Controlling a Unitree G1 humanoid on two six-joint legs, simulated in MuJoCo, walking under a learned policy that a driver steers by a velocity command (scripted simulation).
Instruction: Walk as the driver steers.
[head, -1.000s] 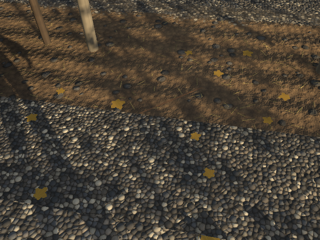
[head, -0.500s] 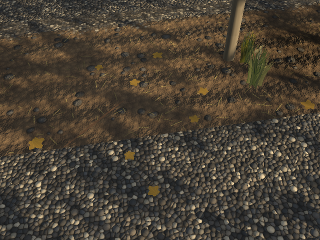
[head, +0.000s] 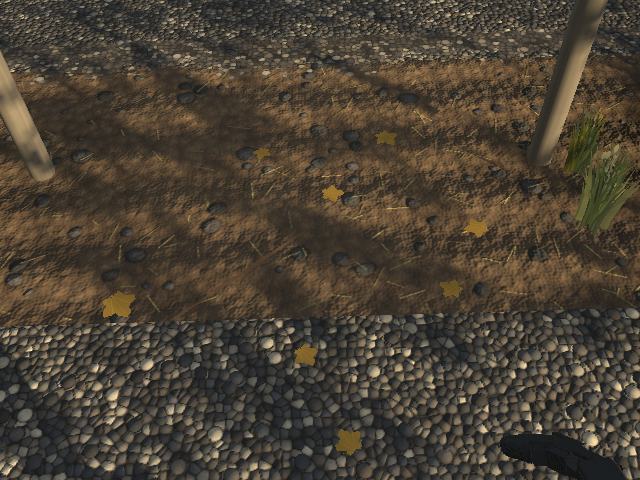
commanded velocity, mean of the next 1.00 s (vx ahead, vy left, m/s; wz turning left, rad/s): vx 0.49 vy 0.00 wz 0.08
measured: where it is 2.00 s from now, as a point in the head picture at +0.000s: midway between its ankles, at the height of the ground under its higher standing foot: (286, 266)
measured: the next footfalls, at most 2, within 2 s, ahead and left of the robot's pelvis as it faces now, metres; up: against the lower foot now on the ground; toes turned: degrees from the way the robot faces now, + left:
left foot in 0.02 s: +0.14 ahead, +0.11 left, +0.00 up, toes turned +4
right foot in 0.62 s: +0.55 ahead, -0.11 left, -0.15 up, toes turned +1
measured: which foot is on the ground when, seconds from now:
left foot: up 0.00-0.00, down 0.02-0.64, up 0.66-1.00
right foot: down 0.00-0.04, up 0.06-0.60, down 0.62-1.00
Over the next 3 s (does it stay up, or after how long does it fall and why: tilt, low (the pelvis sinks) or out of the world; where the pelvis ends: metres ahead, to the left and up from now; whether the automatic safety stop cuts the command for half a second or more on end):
stays up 1.64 0.37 -0.14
